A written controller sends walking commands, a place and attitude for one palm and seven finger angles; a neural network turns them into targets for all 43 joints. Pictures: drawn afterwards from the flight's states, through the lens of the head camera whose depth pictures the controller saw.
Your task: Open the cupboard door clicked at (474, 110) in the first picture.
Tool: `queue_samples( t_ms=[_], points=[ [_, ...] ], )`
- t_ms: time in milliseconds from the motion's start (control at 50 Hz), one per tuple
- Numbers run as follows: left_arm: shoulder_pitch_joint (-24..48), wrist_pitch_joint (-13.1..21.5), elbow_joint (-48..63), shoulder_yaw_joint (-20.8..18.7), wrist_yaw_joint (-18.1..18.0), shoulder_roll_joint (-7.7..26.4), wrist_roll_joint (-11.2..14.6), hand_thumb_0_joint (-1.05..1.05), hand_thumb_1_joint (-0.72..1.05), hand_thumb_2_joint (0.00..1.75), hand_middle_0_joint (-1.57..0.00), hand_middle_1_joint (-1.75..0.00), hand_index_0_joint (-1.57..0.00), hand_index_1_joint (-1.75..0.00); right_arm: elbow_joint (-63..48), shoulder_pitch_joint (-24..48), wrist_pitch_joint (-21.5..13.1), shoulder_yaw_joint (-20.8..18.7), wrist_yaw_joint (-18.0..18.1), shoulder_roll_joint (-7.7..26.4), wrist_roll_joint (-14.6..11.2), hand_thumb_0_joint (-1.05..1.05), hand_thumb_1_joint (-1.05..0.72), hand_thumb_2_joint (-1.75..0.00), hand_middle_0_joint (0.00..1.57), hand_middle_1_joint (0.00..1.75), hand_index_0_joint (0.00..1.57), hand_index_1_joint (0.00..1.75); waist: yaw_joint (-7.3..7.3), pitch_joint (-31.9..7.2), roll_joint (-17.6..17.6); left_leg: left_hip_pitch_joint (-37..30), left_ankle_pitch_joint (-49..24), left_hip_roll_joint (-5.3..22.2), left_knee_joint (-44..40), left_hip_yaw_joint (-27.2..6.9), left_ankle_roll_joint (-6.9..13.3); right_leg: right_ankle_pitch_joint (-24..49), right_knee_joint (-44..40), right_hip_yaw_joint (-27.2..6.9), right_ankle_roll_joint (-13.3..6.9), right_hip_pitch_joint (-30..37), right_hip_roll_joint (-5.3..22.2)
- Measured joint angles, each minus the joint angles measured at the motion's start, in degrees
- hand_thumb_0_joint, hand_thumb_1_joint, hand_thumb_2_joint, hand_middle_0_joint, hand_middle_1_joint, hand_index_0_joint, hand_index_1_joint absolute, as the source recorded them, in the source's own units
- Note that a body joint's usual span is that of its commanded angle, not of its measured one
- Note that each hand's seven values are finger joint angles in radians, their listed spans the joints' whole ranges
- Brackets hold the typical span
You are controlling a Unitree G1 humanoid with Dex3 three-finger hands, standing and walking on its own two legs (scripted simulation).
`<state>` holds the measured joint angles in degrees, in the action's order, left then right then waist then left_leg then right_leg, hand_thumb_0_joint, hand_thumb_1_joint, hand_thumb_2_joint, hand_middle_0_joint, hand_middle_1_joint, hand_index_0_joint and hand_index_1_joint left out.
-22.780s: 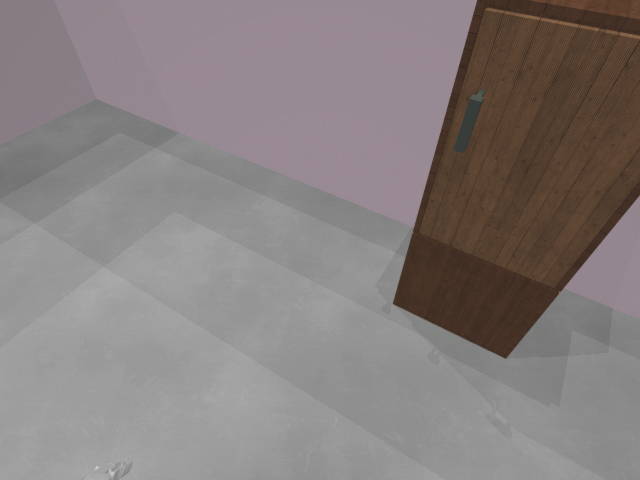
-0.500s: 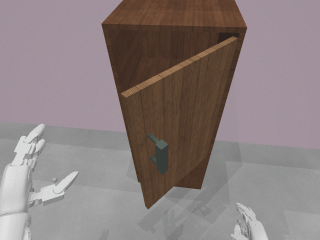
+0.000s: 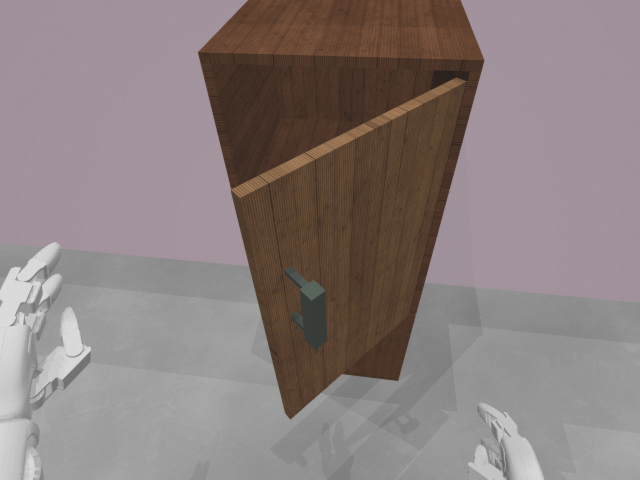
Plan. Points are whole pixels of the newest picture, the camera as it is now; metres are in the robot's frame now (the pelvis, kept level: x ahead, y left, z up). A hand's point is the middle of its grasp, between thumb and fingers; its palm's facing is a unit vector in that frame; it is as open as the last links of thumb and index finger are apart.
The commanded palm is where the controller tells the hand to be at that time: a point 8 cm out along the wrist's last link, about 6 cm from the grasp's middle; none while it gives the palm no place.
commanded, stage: draw the hand back to the body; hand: left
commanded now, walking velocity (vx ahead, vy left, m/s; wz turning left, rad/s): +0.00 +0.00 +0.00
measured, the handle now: (304, 307) +0.33 +0.07 +0.04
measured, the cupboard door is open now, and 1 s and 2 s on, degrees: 49 49 49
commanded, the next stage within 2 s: step back with the hand held close in 0.08 s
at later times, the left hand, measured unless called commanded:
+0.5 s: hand (82, 368) +0.17 +0.25 +0.14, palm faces +0.31 -0.80 -0.51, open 7.5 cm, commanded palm +0.11 +0.30 +0.17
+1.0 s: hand out of the picture +0.06 +0.30 +0.15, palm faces +0.49 -0.72 -0.48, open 7.5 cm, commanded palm +0.00 +0.33 +0.17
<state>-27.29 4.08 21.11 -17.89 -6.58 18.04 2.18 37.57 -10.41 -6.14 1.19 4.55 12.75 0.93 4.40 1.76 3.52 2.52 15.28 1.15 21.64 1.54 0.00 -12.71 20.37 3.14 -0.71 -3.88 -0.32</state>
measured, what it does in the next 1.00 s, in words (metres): shifts its weight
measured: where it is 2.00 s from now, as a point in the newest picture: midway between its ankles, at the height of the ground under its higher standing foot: outside the picture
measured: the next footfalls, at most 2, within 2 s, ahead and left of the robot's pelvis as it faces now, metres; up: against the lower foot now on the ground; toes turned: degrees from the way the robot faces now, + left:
left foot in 1.48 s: -0.17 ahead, +0.14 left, +0.00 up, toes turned +7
right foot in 1.80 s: -0.29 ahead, -0.12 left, +0.00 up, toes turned +1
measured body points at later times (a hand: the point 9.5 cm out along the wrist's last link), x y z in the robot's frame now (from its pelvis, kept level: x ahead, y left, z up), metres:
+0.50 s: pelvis -0.04 +0.01 +0.00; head -0.01 -0.01 +0.45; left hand +0.15 +0.30 +0.17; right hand +0.15 -0.24 -0.09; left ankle -0.04 +0.12 -0.75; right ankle -0.01 -0.11 -0.75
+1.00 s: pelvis -0.12 +0.02 -0.03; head -0.10 +0.04 +0.42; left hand +0.03 +0.33 +0.17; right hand +0.06 -0.20 -0.10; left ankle -0.04 +0.12 -0.74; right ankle -0.01 -0.10 -0.75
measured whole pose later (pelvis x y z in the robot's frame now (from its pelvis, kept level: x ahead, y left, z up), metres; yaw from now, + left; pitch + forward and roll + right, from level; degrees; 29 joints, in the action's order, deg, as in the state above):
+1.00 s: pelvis -0.12 +0.02 -0.03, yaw +3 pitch -2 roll -1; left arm -30.4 13.0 30.5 -25.7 -8.5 22.0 -0.9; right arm 32.6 -13.3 -4.9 0.6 4.4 12.1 0.4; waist 0.8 3.7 -0.8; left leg 24.1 16.7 -0.3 39.0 2.0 3.0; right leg -9.2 33.8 -0.5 0.9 -22.8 -0.3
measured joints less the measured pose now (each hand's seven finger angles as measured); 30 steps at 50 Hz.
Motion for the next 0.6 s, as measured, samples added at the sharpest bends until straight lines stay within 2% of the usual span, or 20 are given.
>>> queue_samples(
  t_ms=[240, 340, 440, 500, 600],
  points=[
    [1.39, 1.18, 0.08, -0.97, 0.05, 0.68, -0.09, 0.02, 0.89, 0.89, -0.21, -0.30, -0.21, -0.30, 0.48, -0.46, -0.61, -0.13, 0.27, 0.18, -0.43, 0.01, -0.90, -0.90, 0.20, 0.30, 0.20, 0.30, -0.22, 0.26, 0.77, 0.09, -0.50, 0.55, 0.31, -0.14, -0.36, 0.76, -0.32, 0.15, -0.44, 0.22, -0.54],
    [1.22, 4.03, 0.24, -4.16, 0.11, 2.27, -0.17, 0.02, 0.89, 0.89, -0.21, -0.30, -0.21, -0.30, -1.65, 0.89, 1.57, 0.14, -0.24, 0.47, -0.64, 0.01, -0.90, -0.90, 0.21, 0.30, 0.20, 0.30, -2.27, -0.23, 0.74, 5.02, -0.56, 1.04, 2.48, -0.31, -0.34, 2.07, -0.38, 0.30, -0.49, -3.71, -1.00],
    [-2.72, 3.75, 2.58, -2.69, 0.51, 2.83, -0.15, 0.02, 0.89, 0.89, -0.21, -0.30, -0.21, -0.30, -3.73, 1.66, 3.56, -0.94, -0.03, 1.56, -0.92, 0.01, -0.90, -0.90, 0.21, 0.30, 0.20, 0.30, -3.70, 0.27, 0.26, 8.25, -1.34, 0.46, 3.16, 0.66, 0.20, 2.87, 0.98, -0.65, 0.08, -7.55, -0.36],
    [-4.92, 3.54, 4.61, -2.39, 0.58, 3.99, -0.14, 0.02, 0.89, 0.89, -0.21, -0.30, -0.21, -0.30, -4.51, 1.60, 4.68, -1.74, 0.36, 1.72, -1.14, 0.01, -0.90, -0.90, 0.20, 0.30, 0.20, 0.30, -4.10, 0.57, -0.56, 9.67, -1.65, -0.03, 3.91, 1.07, 0.56, 2.94, 2.37, -1.05, 0.44, -9.35, 0.17],
    [-5.99, 4.15, 7.09, -4.45, -0.32, 6.32, -0.07, 0.02, 0.88, 0.89, -0.22, -0.30, -0.21, -0.30, -5.24, 1.10, 5.58, -2.21, 0.84, 1.18, -1.43, 0.01, -0.90, -0.90, 0.20, 0.30, 0.20, 0.30, -4.03, 0.93, -2.51, 11.79, -2.11, -0.56, 5.64, 1.42, 1.12, 3.43, 4.23, -1.41, 0.90, -11.58, 0.77]
  ],
)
